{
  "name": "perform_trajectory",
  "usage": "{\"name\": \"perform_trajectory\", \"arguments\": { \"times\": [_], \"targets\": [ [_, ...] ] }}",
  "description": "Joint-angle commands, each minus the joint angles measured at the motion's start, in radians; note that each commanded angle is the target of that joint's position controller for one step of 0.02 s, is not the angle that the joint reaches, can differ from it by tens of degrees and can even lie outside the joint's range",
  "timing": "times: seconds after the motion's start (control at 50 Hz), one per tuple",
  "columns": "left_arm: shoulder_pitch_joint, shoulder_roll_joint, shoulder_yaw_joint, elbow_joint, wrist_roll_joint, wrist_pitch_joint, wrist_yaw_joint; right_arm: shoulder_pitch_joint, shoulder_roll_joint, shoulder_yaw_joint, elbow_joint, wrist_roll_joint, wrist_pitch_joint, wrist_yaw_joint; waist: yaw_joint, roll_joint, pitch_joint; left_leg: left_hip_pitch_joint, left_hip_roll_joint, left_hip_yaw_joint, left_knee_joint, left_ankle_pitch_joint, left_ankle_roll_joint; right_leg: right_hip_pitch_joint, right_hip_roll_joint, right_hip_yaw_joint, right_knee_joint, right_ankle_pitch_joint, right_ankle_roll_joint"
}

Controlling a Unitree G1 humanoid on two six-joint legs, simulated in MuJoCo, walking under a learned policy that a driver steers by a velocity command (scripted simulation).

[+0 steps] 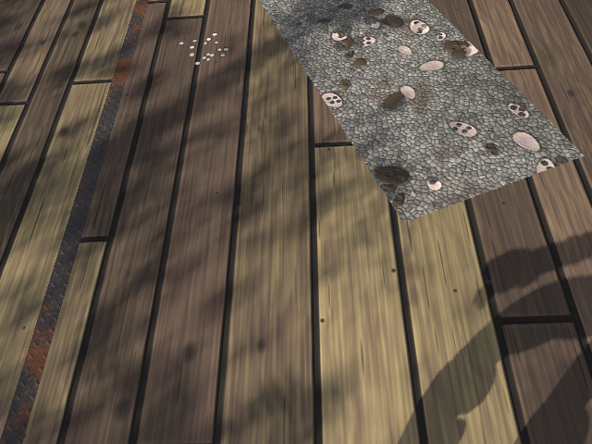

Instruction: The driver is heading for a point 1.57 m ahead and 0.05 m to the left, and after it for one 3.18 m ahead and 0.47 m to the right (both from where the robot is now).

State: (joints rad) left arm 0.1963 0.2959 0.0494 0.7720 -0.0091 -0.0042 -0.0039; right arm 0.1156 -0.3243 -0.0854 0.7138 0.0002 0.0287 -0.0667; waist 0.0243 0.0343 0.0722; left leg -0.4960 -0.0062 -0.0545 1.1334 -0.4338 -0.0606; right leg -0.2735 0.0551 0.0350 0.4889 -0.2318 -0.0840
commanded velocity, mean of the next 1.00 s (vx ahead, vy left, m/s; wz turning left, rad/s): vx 0.01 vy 0.00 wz -0.17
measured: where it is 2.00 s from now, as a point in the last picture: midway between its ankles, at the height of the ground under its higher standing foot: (281, 391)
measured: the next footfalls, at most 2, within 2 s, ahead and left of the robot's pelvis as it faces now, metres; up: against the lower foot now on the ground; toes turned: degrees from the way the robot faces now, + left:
left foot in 0.44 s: +0.11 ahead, +0.15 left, +0.00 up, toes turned -17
right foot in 0.72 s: +0.03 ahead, -0.11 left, +0.00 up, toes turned -9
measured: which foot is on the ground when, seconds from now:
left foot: up 0.00-0.42, down 0.44-0.88, up 0.90-1.00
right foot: down 0.00-0.46, up 0.48-0.70, down 0.72-1.00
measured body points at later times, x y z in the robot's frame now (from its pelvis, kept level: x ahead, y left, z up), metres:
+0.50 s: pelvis +0.04 +0.03 +0.00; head +0.06 +0.04 +0.45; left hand +0.24 +0.27 -0.11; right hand +0.12 -0.27 -0.10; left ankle +0.07 +0.16 -0.74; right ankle +0.01 -0.07 -0.74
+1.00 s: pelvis +0.04 +0.03 -0.01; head +0.06 +0.03 +0.44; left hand +0.17 +0.30 -0.12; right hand +0.14 -0.27 -0.11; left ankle +0.05 +0.14 -0.70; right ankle -0.02 -0.10 -0.74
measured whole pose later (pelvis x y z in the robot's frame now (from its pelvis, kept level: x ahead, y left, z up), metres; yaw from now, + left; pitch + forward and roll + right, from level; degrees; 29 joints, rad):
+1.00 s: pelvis +0.04 +0.03 -0.01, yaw -7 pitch +0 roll -1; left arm 0.26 0.29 0.06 0.78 0.00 0.00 0.06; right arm 0.19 -0.33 -0.05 0.79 0.03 0.01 0.01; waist 0.01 0.01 0.03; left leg -0.40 0.00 -0.01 0.89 -0.50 0.02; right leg -0.16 -0.02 -0.03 0.50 -0.34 0.00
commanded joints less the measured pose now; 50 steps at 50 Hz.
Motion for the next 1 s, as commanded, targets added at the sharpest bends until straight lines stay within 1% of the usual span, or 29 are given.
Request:
{"name": "perform_trajectory", "arguments": {
  "times": [0.02, 0.14, 0.22, 0.32, 0.38, 0.4, 0.42, 0.44, 0.46, 0.48, 0.5, 0.52, 0.56, 0.6, 0.64, 0.68, 0.7, 0.72, 0.74, 0.76, 0.78, 0.8, 0.84, 0.88, 0.92, 0.94, 0.96, 0.98, 1.0],
  "targets": [
    [-0.004, 0.174, 0.043, -0.076, -0.005, -0.007, 0.023, 0.007, -0.077, -0.025, -0.058, 0.004, -0.018, 0.001, -0.013, -0.121, -0.144, -0.109, 0.012, -0.050, -0.002, 0.082, -0.020, 0.223, -0.243, 0.314, -0.167, 0.376, -0.133],
    [0.007, 0.188, 0.050, -0.100, -0.005, 0.012, 0.038, -0.033, -0.075, -0.026, -0.066, 0.004, -0.029, 0.002, 0.003, -0.149, -0.114, -0.123, 0.002, -0.073, -0.183, 0.114, -0.052, 0.227, -0.224, 0.382, -0.177, 0.230, -0.133],
    [-0.011, 0.191, 0.053, -0.117, -0.001, 0.021, 0.041, -0.035, -0.074, -0.024, -0.060, 0.005, -0.044, 0.012, 0.006, -0.165, -0.111, -0.067, -0.003, -0.078, -0.290, 0.117, -0.054, 0.187, -0.209, 0.415, -0.162, 0.176, -0.134],
    [-0.028, 0.174, 0.041, -0.124, 0.010, 0.032, 0.035, -0.027, -0.074, -0.015, -0.053, 0.009, -0.062, 0.033, 0.021, -0.172, -0.134, 0.069, 0.002, -0.046, -0.387, 0.086, -0.037, 0.147, -0.213, 0.431, -0.112, 0.325, -0.149],
    [-0.045, 0.162, 0.032, -0.122, 0.006, 0.038, 0.030, -0.006, -0.072, -0.010, -0.045, 0.012, -0.071, 0.047, 0.010, -0.168, -0.140, 0.154, -0.002, -0.028, -0.508, 0.092, -0.016, 0.152, -0.210, 0.450, -0.076, 0.440, -0.143],
    [-0.060, 0.153, 0.027, -0.121, 0.000, 0.040, 0.031, 0.017, -0.065, -0.007, -0.036, 0.012, -0.075, 0.052, -0.011, -0.161, -0.140, 0.205, -0.002, -0.021, -0.605, 0.152, -0.004, 0.146, -0.195, 0.445, -0.058, 0.449, -0.128],
    [-0.067, 0.139, 0.021, -0.118, -0.007, 0.041, 0.032, 0.047, -0.057, -0.005, -0.023, 0.007, -0.079, 0.057, -0.038, -0.149, -0.134, 0.287, 0.002, -0.015, -0.757, 0.294, 0.014, 0.122, -0.169, 0.435, -0.047, 0.413, -0.099],
    [-0.033, 0.120, 0.014, -0.109, -0.001, 0.036, 0.033, 0.051, -0.082, -0.006, -0.023, -0.007, -0.082, 0.056, -0.030, -0.111, -0.137, 0.374, 0.061, -0.065, -0.810, 0.455, 0.038, 0.081, -0.134, 0.410, -0.033, 0.298, -0.049],
    [0.032, 0.095, 0.006, -0.102, 0.025, 0.027, 0.029, 0.046, -0.145, -0.011, -0.041, -0.024, -0.080, 0.051, 0.018, 0.052, -0.166, 0.452, 0.209, -0.207, -0.796, 0.698, 0.103, 0.025, -0.047, 0.306, 0.082, 0.052, 0.007],
    [0.068, 0.106, 0.013, -0.091, 0.016, 0.022, 0.028, 0.011, -0.139, -0.003, -0.037, -0.040, -0.074, 0.052, 0.051, 0.159, -0.132, 0.418, 0.300, -0.289, -0.775, 0.822, 0.239, -0.044, 0.047, 0.203, 0.142, -0.250, 0.062],
    [0.039, 0.142, 0.020, -0.094, 0.021, 0.022, 0.032, 0.010, -0.097, 0.009, -0.034, -0.032, -0.075, 0.056, 0.018, 0.156, -0.133, 0.376, 0.337, -0.338, -0.810, 0.720, 0.309, -0.045, 0.021, 0.157, 0.201, -0.322, 0.106],
    [-0.008, 0.164, 0.031, -0.097, 0.015, 0.025, 0.037, 0.011, -0.085, 0.014, -0.026, -0.024, -0.077, 0.057, -0.008, 0.138, -0.119, 0.382, 0.313, -0.330, -0.818, 0.644, 0.307, -0.065, 0.005, 0.142, 0.264, -0.324, 0.131],
    [-0.024, 0.147, 0.037, -0.091, 0.011, 0.041, 0.041, 0.002, -0.097, 0.017, -0.016, -0.006, -0.079, 0.051, -0.018, 0.124, -0.112, 0.390, 0.288, -0.291, -0.806, 0.600, 0.285, -0.105, -0.026, 0.125, 0.362, -0.322, 0.176],
    [-0.001, 0.097, 0.026, -0.074, 0.006, 0.045, 0.035, -0.017, -0.092, 0.021, -0.003, -0.002, -0.071, 0.050, -0.002, 0.107, -0.102, 0.368, 0.235, -0.220, -0.787, 0.611, 0.251, -0.077, -0.051, 0.088, 0.312, -0.293, 0.193],
    [-0.008, 0.056, 0.013, -0.060, 0.002, 0.038, 0.032, -0.008, -0.084, 0.024, 0.008, -0.005, -0.058, 0.052, -0.018, 0.124, -0.113, 0.364, 0.188, -0.164, -0.759, 0.659, 0.232, -0.008, -0.053, 0.042, 0.154, -0.200, 0.189],
    [0.016, 0.055, 0.014, -0.037, 0.002, 0.033, 0.029, 0.005, -0.079, 0.029, 0.023, 0.002, -0.049, 0.054, -0.005, 0.123, -0.129, 0.362, 0.159, -0.135, -0.730, 0.655, 0.211, 0.097, -0.038, 0.003, -0.076, 0.010, 0.170],
    [0.010, 0.077, 0.018, -0.035, 0.010, 0.033, 0.028, 0.037, -0.076, 0.032, 0.033, 0.003, -0.052, 0.056, -0.014, 0.107, -0.134, 0.346, 0.146, -0.134, -0.734, 0.602, 0.182, 0.156, -0.046, 0.023, -0.136, 0.122, 0.153],
    [0.003, 0.124, 0.026, -0.046, 0.018, 0.035, 0.033, 0.062, -0.070, 0.037, 0.040, -0.008, -0.064, 0.062, -0.029, 0.052, -0.150, 0.307, 0.130, -0.124, -0.730, 0.500, 0.138, 0.219, -0.100, 0.081, -0.112, 0.265, 0.131],
    [0.001, 0.171, 0.037, -0.036, 0.017, 0.039, 0.035, 0.096, -0.073, 0.038, 0.046, -0.015, -0.074, 0.072, -0.067, -0.046, -0.141, 0.277, 0.076, -0.079, -0.738, 0.394, 0.103, 0.215, -0.114, 0.082, -0.041, 0.268, 0.090],
    [0.008, 0.139, 0.035, -0.029, 0.019, 0.037, 0.030, 0.055, -0.071, 0.041, 0.053, -0.012, -0.076, 0.074, -0.030, -0.054, -0.134, 0.292, 0.047, -0.043, -0.719, 0.320, 0.075, 0.175, -0.101, 0.068, -0.037, 0.157, 0.065],
    [0.008, 0.124, 0.032, -0.029, 0.022, 0.034, 0.029, 0.005, -0.084, 0.038, 0.041, -0.002, -0.073, 0.073, -0.013, -0.042, -0.100, 0.263, 0.034, -0.038, -0.688, 0.312, 0.066, 0.156, -0.098, 0.068, -0.049, 0.113, 0.060],
    [0.010, 0.141, 0.038, -0.026, 0.024, 0.032, 0.035, -0.020, -0.090, 0.034, 0.030, 0.007, -0.068, 0.068, -0.009, -0.057, -0.083, 0.232, 0.027, -0.041, -0.658, 0.337, 0.072, 0.147, -0.100, 0.070, -0.053, 0.103, 0.058],
    [0.039, 0.158, 0.047, -0.021, 0.019, 0.028, 0.047, -0.022, -0.092, 0.029, 0.016, 0.018, -0.055, 0.061, -0.003, -0.114, -0.067, 0.174, 0.004, -0.039, -0.588, 0.367, 0.075, 0.145, -0.127, 0.088, -0.061, 0.115, 0.041],
    [0.072, 0.176, 0.055, -0.022, 0.016, 0.030, 0.058, -0.013, -0.087, 0.024, 0.004, 0.022, -0.045, 0.057, 0.002, -0.168, -0.060, 0.115, -0.016, -0.019, -0.491, 0.314, 0.064, 0.141, -0.214, 0.158, -0.097, 0.146, -0.017],
    [0.068, 0.172, 0.055, -0.040, 0.017, 0.024, 0.068, -0.008, -0.065, 0.023, -0.006, 0.023, -0.035, 0.062, 0.015, -0.260, -0.071, 0.025, -0.025, 0.049, -0.293, -0.067, 0.063, 0.155, -0.359, 0.293, -0.192, -0.052, -0.119],
    [0.091, 0.177, 0.055, -0.047, 0.021, 0.013, 0.069, -0.049, -0.075, 0.019, -0.031, 0.027, -0.035, 0.069, 0.043, -0.247, -0.031, -0.070, 0.024, 0.023, -0.152, -0.161, 0.070, 0.152, -0.432, 0.370, -0.255, -0.170, -0.168],
    [0.088, 0.179, 0.055, -0.047, 0.017, -0.002, 0.069, -0.068, -0.069, 0.017, -0.048, 0.038, -0.036, 0.075, 0.036, -0.204, 0.013, -0.143, 0.067, -0.010, -0.118, -0.167, 0.084, 0.155, -0.455, 0.392, -0.294, -0.295, -0.172],
    [0.060, 0.180, 0.056, -0.050, 0.001, -0.017, 0.067, -0.068, -0.061, 0.020, -0.052, 0.042, -0.037, 0.081, 0.021, -0.182, 0.050, -0.171, 0.093, -0.021, -0.165, -0.129, 0.092, 0.164, -0.436, 0.357, -0.315, -0.349, -0.144],
    [0.045, 0.181, 0.058, -0.053, -0.009, -0.025, 0.065, -0.068, -0.058, 0.023, -0.050, 0.035, -0.040, 0.087, 0.021, -0.172, 0.052, -0.156, 0.101, -0.002, -0.220, -0.085, 0.095, 0.180, -0.409, 0.297, -0.321, -0.324, -0.116]
  ]
}}
Velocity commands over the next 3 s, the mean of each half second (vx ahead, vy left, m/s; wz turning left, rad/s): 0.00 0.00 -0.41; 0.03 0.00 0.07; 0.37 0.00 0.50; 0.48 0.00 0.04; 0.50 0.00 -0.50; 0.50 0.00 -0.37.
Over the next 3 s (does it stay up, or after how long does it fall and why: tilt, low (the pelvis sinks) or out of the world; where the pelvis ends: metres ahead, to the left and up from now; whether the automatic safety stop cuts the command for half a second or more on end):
stays up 1.03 0.09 0.00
